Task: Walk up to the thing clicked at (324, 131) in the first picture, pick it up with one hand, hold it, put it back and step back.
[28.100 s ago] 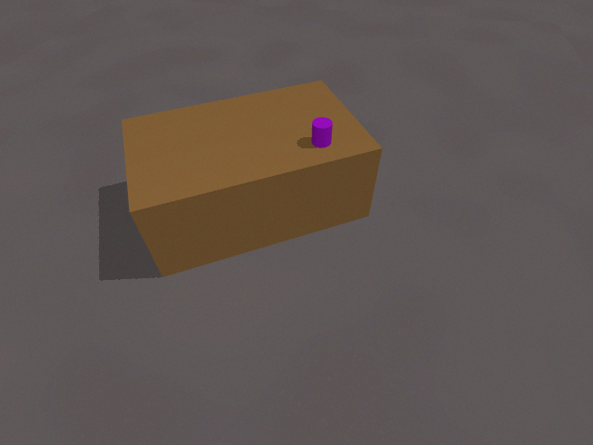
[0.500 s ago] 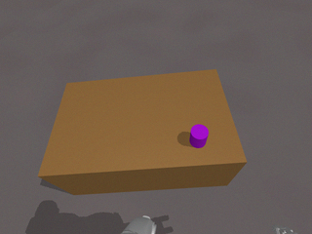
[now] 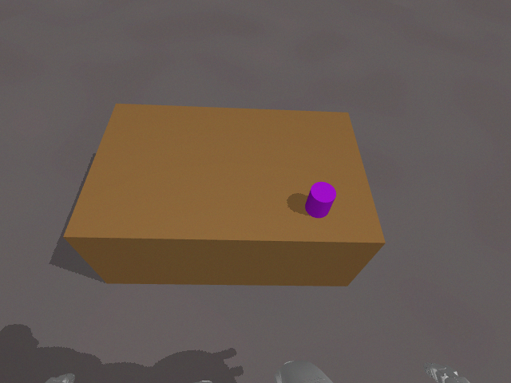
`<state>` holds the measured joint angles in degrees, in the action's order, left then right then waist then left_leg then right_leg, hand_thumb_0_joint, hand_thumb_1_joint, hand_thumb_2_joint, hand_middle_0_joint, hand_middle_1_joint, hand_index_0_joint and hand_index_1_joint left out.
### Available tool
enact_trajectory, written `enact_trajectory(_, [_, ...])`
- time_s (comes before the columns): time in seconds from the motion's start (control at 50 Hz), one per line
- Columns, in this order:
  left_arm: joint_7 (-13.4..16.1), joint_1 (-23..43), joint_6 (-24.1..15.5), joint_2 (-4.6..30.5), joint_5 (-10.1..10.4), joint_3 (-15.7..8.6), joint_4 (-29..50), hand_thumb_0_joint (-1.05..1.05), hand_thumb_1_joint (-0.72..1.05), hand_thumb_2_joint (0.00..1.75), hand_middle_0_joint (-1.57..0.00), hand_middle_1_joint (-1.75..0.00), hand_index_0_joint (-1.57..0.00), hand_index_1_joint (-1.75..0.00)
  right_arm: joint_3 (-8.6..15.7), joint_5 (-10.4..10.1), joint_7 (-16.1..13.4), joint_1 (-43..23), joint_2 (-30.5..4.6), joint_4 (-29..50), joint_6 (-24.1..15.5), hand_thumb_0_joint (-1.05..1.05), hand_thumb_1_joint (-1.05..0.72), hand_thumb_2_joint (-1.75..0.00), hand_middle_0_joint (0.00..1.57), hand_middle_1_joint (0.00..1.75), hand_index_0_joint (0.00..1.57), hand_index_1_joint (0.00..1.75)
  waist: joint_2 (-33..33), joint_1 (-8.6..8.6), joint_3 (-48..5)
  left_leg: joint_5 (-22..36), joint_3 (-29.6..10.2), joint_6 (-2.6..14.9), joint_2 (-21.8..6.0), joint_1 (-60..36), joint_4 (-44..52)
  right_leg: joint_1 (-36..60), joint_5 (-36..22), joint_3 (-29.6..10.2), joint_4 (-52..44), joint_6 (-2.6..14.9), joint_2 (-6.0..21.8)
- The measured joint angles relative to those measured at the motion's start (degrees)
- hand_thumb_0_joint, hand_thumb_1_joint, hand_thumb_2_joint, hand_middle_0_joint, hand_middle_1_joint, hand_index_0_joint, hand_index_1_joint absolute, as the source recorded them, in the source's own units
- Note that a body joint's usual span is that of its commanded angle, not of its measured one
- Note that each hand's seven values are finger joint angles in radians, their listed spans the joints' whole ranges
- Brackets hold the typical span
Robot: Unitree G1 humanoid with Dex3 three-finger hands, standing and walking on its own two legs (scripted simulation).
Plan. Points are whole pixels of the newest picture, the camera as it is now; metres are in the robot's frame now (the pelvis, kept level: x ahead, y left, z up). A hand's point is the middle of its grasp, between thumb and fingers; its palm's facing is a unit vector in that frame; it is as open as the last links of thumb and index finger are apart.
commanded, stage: step back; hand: right
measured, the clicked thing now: (320, 200) +0.65 -0.21 -0.33
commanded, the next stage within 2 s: none
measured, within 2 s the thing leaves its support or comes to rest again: neither
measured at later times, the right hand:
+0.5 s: hand out of the picture -0.10 -0.28 -0.17, palm faces -0.03 +0.92 -0.39, open 7.4 cm
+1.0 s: hand out of the picture -0.20 -0.28 -0.16, palm faces +0.04 +0.93 -0.38, open 7.4 cm
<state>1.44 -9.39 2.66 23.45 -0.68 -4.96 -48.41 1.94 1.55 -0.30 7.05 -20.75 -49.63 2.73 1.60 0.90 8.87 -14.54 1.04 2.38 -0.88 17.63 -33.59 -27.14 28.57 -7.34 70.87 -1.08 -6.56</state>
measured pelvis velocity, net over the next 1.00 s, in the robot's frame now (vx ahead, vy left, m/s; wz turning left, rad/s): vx -0.32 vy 0.00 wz -0.08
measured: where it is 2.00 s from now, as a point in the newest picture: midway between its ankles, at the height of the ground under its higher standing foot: outside the picture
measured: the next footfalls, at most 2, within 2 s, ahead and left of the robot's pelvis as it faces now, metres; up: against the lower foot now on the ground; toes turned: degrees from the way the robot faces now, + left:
right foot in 0.20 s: -0.06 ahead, -0.14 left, +0.00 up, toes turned -3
left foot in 0.54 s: -0.15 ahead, +0.13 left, +0.00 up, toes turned -3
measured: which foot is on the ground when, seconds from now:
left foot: down 0.00-0.22, up 0.24-0.52, down 0.54-0.88, up 0.90-1.00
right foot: up 0.00-0.18, down 0.20-0.56, up 0.58-0.84, down 0.86-1.00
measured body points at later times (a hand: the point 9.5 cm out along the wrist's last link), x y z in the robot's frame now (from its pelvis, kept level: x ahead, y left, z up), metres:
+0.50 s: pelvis -0.16 +0.00 -0.01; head -0.10 -0.02 +0.43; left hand -0.02 +0.31 -0.10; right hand -0.10 -0.33 -0.14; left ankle -0.18 +0.14 -0.71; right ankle -0.10 -0.14 -0.73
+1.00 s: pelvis -0.32 +0.00 -0.01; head -0.27 -0.02 +0.44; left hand -0.22 +0.31 -0.12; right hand -0.21 -0.32 -0.13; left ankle -0.28 +0.14 -0.67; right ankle -0.31 -0.12 -0.73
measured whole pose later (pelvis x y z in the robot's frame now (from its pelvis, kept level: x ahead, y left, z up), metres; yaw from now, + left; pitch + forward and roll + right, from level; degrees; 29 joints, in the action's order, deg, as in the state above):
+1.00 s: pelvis -0.32 +0.00 -0.01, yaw -4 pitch -2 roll +1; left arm 0.0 -10.9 2.0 20.1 -2.4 -3.0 -50.2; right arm 2.5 -0.3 -1.4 6.5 -23.4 -48.4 3.9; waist -2.0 2.2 8.4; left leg -28.1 -7.9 -0.2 5.1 29.7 -63.2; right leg -17.1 19.0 -1.8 38.1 1.4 -0.7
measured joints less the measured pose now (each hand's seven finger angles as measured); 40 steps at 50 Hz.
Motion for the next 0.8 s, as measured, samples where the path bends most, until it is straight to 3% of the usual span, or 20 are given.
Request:
enact_trajectory(0.06, [-0.26, -1.4, 0.03, -0.03, -0.19, 0.1, -0.29, 0.01, 0.91, 0.9, -0.2, -0.3, -0.2, -0.3, 0.09, -0.3, -0.14, -1.22, -0.02, 1.5, -0.47, 0.01, -0.9, -0.9, 0.2, 0.3, 0.21, 0.3, -0.48, 0.25, 0.86, 1.46, 1.31, 0.18, -0.73, 1.13, 0.13, 3.66, 0.57, 0.61, -5.94, -1.21, 1.62])
enact_trajectory(0.12, [-0.53, -2.13, -0.01, -0.44, -0.22, 0.47, -0.73, 0.01, 0.91, 0.9, -0.2, -0.3, -0.2, -0.3, 0.11, -0.27, -0.01, -2.22, -0.38, 2.81, -0.45, 0.0, -0.9, -0.9, 0.2, 0.3, 0.21, 0.3, -1.39, 0.33, 1.61, 2.37, 2.47, -0.14, -1.62, 3.04, -1.2, 7.85, 0.34, 2.58, -15.96, -1.2, 3.86])
enact_trajectory(0.18, [-0.91, -2.74, -0.64, -0.8, -0.39, 0.78, -1.26, 0.01, 0.91, 0.9, -0.2, -0.3, -0.2, -0.3, 0.19, -0.41, 0.28, -2.78, -0.86, 3.34, 0.15, 0.0, -0.9, -0.9, 0.2, 0.3, 0.21, 0.31, -2.18, 0.42, 1.5, 2.8, 3.52, -0.83, -2.38, 5.68, -3.74, 12.57, -3.6, 4.77, -28.28, -0.18, 5.59])
enact_trajectory(0.22, [-1.03, -2.8, -1.18, -2.01, -0.91, 0.79, -2.01, 0.01, 0.91, 0.9, -0.2, -0.3, -0.2, -0.3, 0.53, -0.81, 0.41, -3.04, -1.79, 2.75, 0.79, 0.0, -0.9, -0.9, 0.2, 0.3, 0.21, 0.31, -4.81, 0.25, 1.59, 2.84, 2.69, -1.4, -4.01, 7.46, -6.08, 14.31, -6.11, 6.32, -33.0, 1.0, 4.42])
enact_trajectory(0.24, [-1.31, -3.08, -1.21, -2.64, -1.2, 0.92, -2.0, 0.01, 0.91, 0.9, -0.2, -0.3, -0.2, -0.3, 0.82, -1.08, 0.31, -2.81, -1.98, 2.11, 1.19, 0.0, -0.9, -0.9, 0.2, 0.3, 0.21, 0.3, -5.76, -0.08, 1.35, -0.77, 0.92, -1.66, -3.37, 8.43, -7.71, 13.83, -6.46, 6.89, -32.6, 1.32, 4.1])
enact_trajectory(0.28, [-1.73, -4.03, -1.2, -3.04, -1.65, 1.32, -1.41, 0.01, 0.91, 0.9, -0.2, -0.3, -0.2, -0.3, 1.08, -1.38, 0.0, -1.75, -1.75, 0.79, 2.06, 0.01, -0.9, -0.9, 0.2, 0.3, 0.21, 0.3, -4.73, 0.96, 0.25, -9.8, -3.56, -2.41, 1.37, 11.02, -17.26, 12.12, -7.18, 5.68, -31.69, 1.93, 5.34])
enact_trajectory(0.32, [-1.52, -4.34, -1.0, -3.5, -1.72, 1.55, -1.06, 0.01, 0.91, 0.89, -0.21, -0.3, -0.21, -0.3, 1.16, -1.97, -0.11, -0.29, -2.1, 0.2, 2.13, 0.01, -0.9, -0.9, 0.2, 0.3, 0.21, 0.3, -4.21, 1.26, -0.36, -11.21, -7.36, -2.71, 5.39, 12.56, -27.54, 11.38, -8.88, 4.9, -32.81, 1.82, 6.48])
enact_trajectory(0.38, [-1.08, -3.28, -0.54, -3.68, -1.9, 1.37, -0.21, 0.01, 0.91, 0.89, -0.21, -0.3, -0.21, -0.3, 1.11, -2.21, -0.48, 2.33, -2.89, -0.2, 1.4, 0.01, -0.9, -0.9, 0.2, 0.3, 0.21, 0.3, -4.19, 0.46, -1.01, -11.43, -9.12, -3.51, 7.19, 11.3, -33.43, 9.9, -11.12, 5.28, -34.24, 1.45, 7.65])
enact_trajectory(0.44, [-0.48, -0.96, -0.67, -3.21, -2.07, 1.23, 1.64, 0.01, 0.9, 0.89, -0.21, -0.3, -0.21, -0.3, 1.04, -1.71, -0.73, 4.42, -3.44, -0.92, 1.39, 0.01, -0.9, -0.9, 0.2, 0.3, 0.21, 0.3, -4.14, -0.33, -0.71, -13.62, -8.23, -4.05, 5.54, 6.67, -27.73, 8.0, -12.54, 6.52, -34.17, 1.1, 8.53])
enact_trajectory(0.5, [-0.17, 1.82, -0.85, -2.38, -1.72, 1.17, 3.66, 0.01, 0.9, 0.89, -0.21, -0.3, -0.21, -0.3, 1.04, -1.14, -0.72, 5.42, -3.51, -1.55, 1.24, 0.01, -0.9, -0.9, 0.2, 0.3, 0.21, 0.3, -3.54, -0.97, 0.26, -14.04, -5.91, -3.63, 3.09, 1.24, -15.68, 5.46, -13.33, 7.87, -32.47, 0.49, 9.63])
enact_trajectory(0.54, [-0.28, 3.59, -0.54, -1.54, -1.23, 1.33, 4.54, 0.01, 0.9, 0.89, -0.21, -0.3, -0.21, -0.3, 1.19, -0.82, -0.53, 5.73, -3.35, -1.78, 0.68, 0.01, -0.9, -0.9, 0.2, 0.3, 0.21, 0.3, -2.62, -1.42, 0.83, -8.62, -4.02, -2.94, 2.16, -2.52, -6.07, 3.26, -13.32, 8.34, -30.06, -0.18, 10.62])
enact_trajectory(0.56, [-0.31, 4.51, -0.26, -0.85, -1.0, 1.25, 4.56, 0.01, 0.9, 0.9, -0.21, -0.3, -0.21, -0.3, 1.34, -0.49, -0.51, 5.25, -2.6, -2.15, 0.45, 0.01, -0.9, -0.9, 0.2, 0.3, 0.21, 0.3, -0.72, -1.23, 1.74, -6.89, -3.03, -2.66, 3.26, -2.85, -5.04, 2.42, -13.4, 7.35, -28.81, -0.34, 11.73])
enact_trajectory(0.58, [-0.23, 5.02, 0.07, -0.52, -0.72, 1.17, 4.24, 0.01, 0.91, 0.9, -0.21, -0.3, -0.21, -0.3, 1.25, -0.31, -0.21, 4.94, -2.07, -2.21, 0.42, 0.01, -0.9, -0.9, 0.2, 0.3, 0.21, 0.3, 0.31, -0.9, 2.16, -6.6, -2.27, -2.39, 3.61, -2.47, -5.43, 1.59, -11.25, 5.89, -27.46, 0.21, 11.3])
enact_trajectory(0.62, [-0.04, 5.29, 0.84, -0.52, -0.58, 1.0, 2.91, 0.01, 0.91, 0.9, -0.21, -0.3, -0.2, -0.3, 0.88, 0.05, 0.46, 4.68, -1.57, -1.87, 0.2, 0.01, -0.9, -0.9, 0.2, 0.3, 0.21, 0.3, -0.31, -1.73, 1.83, -6.07, -2.82, -1.92, 2.37, -1.15, -6.07, -0.38, -1.5, 3.02, -19.06, 0.92, 6.85])
enact_trajectory(0.68, [-0.06, 4.65, 1.15, -0.09, 0.12, 0.76, 1.66, 0.01, 0.91, 0.9, -0.2, -0.3, -0.2, -0.3, 0.12, 0.4, 0.21, 4.25, -0.51, -1.41, -0.13, 0.01, -0.9, -0.9, 0.2, 0.3, 0.21, 0.3, -0.19, -2.02, 0.66, -3.3, -2.99, -1.96, 0.83, -0.37, -3.57, -1.97, 1.43, 0.33, -6.03, 1.78, 1.59])
enact_trajectory(0.74, [-0.46, 3.38, 0.57, -0.42, 0.0, 0.75, 1.31, 0.01, 0.91, 0.9, -0.2, -0.3, -0.2, -0.3, 0.04, 0.41, -0.14, 3.1, -0.61, -0.4, -0.18, 0.01, -0.9, -0.9, 0.2, 0.3, 0.21, 0.3, -0.8, -1.33, 0.24, -1.18, -2.54, -1.82, -0.54, 0.93, -2.43, 0.99, 1.87, 1.64, -6.21, 0.94, 1.12])
enact_trajectory(0.8, [-0.89, 2.12, 0.24, -0.79, -0.35, 0.97, 0.81, 0.01, 0.91, 0.9, -0.2, -0.3, -0.2, -0.3, 0.15, 0.42, -0.34, 1.34, -1.19, 1.31, -0.31, 0.01, -0.9, -0.9, 0.2, 0.3, 0.21, 0.31, -1.48, -0.63, 0.38, 0.15, -1.65, -2.17, -1.59, 3.14, -3.07, 6.27, 1.57, 3.41, -15.65, 0.31, 2.92])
